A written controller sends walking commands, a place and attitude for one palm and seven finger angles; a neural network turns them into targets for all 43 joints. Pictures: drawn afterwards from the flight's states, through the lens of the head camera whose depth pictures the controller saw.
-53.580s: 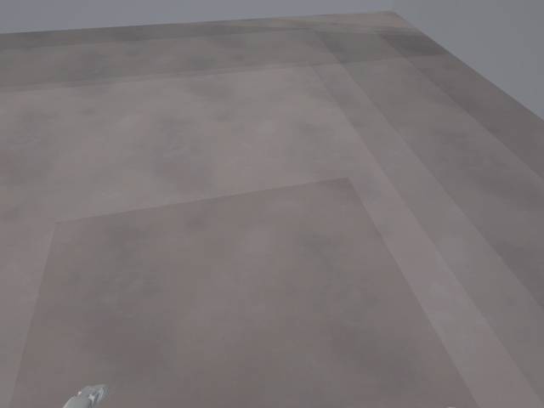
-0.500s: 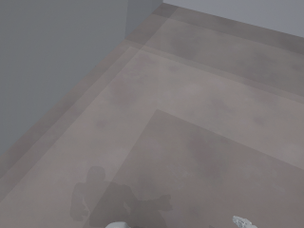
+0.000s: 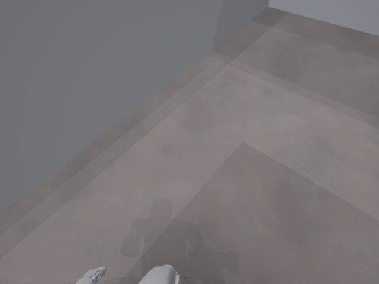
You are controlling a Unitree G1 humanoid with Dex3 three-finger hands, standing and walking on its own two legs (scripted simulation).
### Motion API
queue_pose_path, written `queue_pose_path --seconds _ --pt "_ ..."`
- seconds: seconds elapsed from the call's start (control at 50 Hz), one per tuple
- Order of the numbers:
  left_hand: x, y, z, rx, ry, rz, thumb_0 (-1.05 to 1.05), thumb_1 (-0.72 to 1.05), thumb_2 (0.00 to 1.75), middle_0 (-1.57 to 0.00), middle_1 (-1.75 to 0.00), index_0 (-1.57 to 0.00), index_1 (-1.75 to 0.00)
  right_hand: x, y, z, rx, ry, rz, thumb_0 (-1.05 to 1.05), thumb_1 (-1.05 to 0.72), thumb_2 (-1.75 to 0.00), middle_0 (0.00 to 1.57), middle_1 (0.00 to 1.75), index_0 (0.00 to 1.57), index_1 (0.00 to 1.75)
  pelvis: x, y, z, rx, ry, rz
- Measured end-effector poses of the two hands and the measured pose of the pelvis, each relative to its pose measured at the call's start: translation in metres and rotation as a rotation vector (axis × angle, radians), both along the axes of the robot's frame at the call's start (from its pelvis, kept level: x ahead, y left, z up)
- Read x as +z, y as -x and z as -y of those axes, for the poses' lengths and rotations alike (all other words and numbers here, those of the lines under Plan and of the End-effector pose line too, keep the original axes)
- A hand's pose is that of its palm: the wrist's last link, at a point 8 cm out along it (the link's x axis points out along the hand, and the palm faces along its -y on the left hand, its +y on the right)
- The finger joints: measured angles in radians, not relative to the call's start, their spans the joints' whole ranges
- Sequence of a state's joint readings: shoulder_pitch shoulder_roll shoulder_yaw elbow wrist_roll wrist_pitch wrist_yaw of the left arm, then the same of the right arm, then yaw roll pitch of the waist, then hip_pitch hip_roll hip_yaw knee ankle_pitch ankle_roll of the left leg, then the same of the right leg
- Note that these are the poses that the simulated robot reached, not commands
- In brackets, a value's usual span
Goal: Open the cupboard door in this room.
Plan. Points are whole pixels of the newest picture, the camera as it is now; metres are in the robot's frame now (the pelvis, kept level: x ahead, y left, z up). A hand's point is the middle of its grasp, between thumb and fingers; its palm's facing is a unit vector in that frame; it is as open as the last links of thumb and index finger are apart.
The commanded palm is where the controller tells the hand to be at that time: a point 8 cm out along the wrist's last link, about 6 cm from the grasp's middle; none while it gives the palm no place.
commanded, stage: turn to face it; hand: left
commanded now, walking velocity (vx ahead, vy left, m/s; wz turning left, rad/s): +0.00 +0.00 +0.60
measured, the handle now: out of the picture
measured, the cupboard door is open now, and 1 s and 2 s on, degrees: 43 43 43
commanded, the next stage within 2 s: none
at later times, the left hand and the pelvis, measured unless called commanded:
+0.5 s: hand out of the picture -0.01 +0.25 -0.17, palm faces +0.35 -0.90 -0.26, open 7.4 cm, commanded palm none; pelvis +0.00 +0.02 +0.00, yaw +18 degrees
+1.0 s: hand out of the picture -0.01 +0.18 -0.15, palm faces +0.58 -0.78 -0.26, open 7.4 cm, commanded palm none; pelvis +0.03 -0.02 +0.01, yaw +36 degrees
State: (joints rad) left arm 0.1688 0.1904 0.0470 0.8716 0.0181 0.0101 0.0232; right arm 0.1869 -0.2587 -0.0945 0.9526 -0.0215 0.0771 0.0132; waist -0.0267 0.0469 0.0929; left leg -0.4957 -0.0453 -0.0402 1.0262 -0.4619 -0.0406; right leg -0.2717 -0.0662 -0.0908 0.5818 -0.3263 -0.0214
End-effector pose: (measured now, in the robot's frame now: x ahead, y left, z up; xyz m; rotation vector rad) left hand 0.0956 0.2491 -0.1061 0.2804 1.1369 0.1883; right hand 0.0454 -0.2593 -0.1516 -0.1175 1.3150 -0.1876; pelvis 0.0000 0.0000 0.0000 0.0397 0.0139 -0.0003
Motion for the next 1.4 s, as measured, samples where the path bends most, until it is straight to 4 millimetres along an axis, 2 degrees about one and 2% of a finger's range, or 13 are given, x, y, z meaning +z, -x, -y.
queue_pose_path --seconds 0.16,0.24,0.34,0.4,0.52,0.64,0.78,0.94,1.04,1.18,1.24,1.3,1.4 --pt "-0.006 0.048 0.017 0.132 0.057 -0.057 0.01 0.91 0.9 -0.21 -0.3 -0.2 -0.3 0.015 -0.04 0.005 0.115 0.012 0.003 0.01 -0.91 -0.9 0.2 0.3 0.2 0.3 0.009 -0.003 0.009 0.112 -0.012 0.007" --pt "-0.016 0.078 0.007 0.214 0.073 -0.082 0.0 0.92 0.9 -0.21 -0.3 -0.2 -0.3 0.019 -0.074 -0.01 0.209 0.029 0.035 0.01 -0.91 -0.9 0.2 0.3 0.19 0.3 0.005 -0.003 0.003 0.17 -0.003 0.012" --pt "-0.042 0.118 -0.019 0.318 0.097 -0.126 0.01 0.91 0.9 -0.21 -0.3 -0.2 -0.3 0.022 -0.122 -0.044 0.327 0.059 0.142 0.01 -0.91 -0.9 0.2 0.3 0.19 0.3 -0.011 -0.003 -0.016 0.238 0.022 0.012" --pt "-0.048 0.132 -0.034 0.365 0.093 -0.161 0.01 0.91 0.9 -0.2 -0.3 -0.2 -0.3 0.028 -0.135 -0.061 0.376 0.07 0.188 0.01 -0.91 -0.9 0.2 0.3 0.2 0.3 -0.013 0.0 -0.022 0.267 0.022 0.014" --pt "-0.031 0.125 -0.048 0.411 0.081 -0.099 0.01 0.91 0.9 -0.2 -0.3 -0.19 -0.3 0.036 -0.132 -0.075 0.431 0.071 0.163 0.0 -0.91 -0.9 0.2 0.3 0.2 0.3 0.0 0.0 -0.024 0.325 0.04 0.006" --pt "-0.016 0.111 -0.044 0.435 0.053 -0.035 0.01 0.91 0.9 -0.2 -0.3 -0.19 -0.3 0.027 -0.125 -0.071 0.462 0.039 0.1 0.0 -0.91 -0.9 0.21 0.3 0.2 0.3 0.003 -0.005 -0.015 0.387 0.042 -0.008" --pt "-0.009 0.1 -0.015 0.471 0.004 0.018 0.01 0.91 0.9 -0.2 -0.3 -0.19 -0.3 0.0 -0.132 -0.045 0.479 0.004 0.031 0.01 -0.91 -0.9 0.21 0.3 0.2 0.3 -0.007 -0.018 0.012 0.468 0.031 -0.012" --pt "-0.003 0.128 0.03 0.59 0.052 -0.025 0.01 0.9 0.9 -0.2 -0.3 -0.2 -0.3 0.011 -0.165 -0.042 0.574 0.007 -0.004 0.01 -0.91 -0.9 0.2 0.3 0.2 0.3 0.007 -0.029 0.023 0.587 -0.006 0.006" --pt "-0.011 0.156 0.042 0.688 0.081 -0.044 0.01 0.91 0.9 -0.21 -0.3 -0.2 -0.3 0.017 -0.192 -0.066 0.674 0.019 0.011 0.01 -0.91 -0.9 0.2 0.3 0.19 0.3 0.007 -0.031 0.021 0.663 -0.011 0.009" --pt "-0.04 0.22 0.039 0.831 0.124 -0.098 0.01 0.91 0.9 -0.21 -0.3 -0.2 -0.3 0.021 -0.233 -0.138 0.842 0.025 0.146 0.01 -0.91 -0.9 0.2 0.3 0.19 0.3 -0.011 -0.022 -0.001 0.757 0.017 0.016" --pt "-0.048 0.24 0.033 0.881 0.13 -0.137 0.01 0.91 0.9 -0.2 -0.3 -0.2 -0.3 0.026 -0.239 -0.162 0.892 0.024 0.202 0.01 -0.91 -0.9 0.2 0.3 0.2 0.3 -0.014 -0.018 -0.006 0.79 0.016 0.016" --pt "-0.041 0.244 0.024 0.915 0.119 -0.12 0.01 0.91 0.9 -0.2 -0.3 -0.2 -0.3 0.033 -0.236 -0.172 0.929 0.034 0.205 0.0 -0.91 -0.9 0.2 0.3 0.2 0.3 -0.008 -0.017 -0.009 0.823 0.031 0.016" --pt "-0.024 0.233 0.012 0.938 0.087 -0.043 0.01 0.91 0.9 -0.2 -0.3 -0.19 -0.3 0.034 -0.23 -0.177 0.971 0.029 0.163 0.0 -0.91 -0.9 0.2 0.3 0.2 0.3 0.002 -0.019 -0.009 0.871 0.044 0.014"
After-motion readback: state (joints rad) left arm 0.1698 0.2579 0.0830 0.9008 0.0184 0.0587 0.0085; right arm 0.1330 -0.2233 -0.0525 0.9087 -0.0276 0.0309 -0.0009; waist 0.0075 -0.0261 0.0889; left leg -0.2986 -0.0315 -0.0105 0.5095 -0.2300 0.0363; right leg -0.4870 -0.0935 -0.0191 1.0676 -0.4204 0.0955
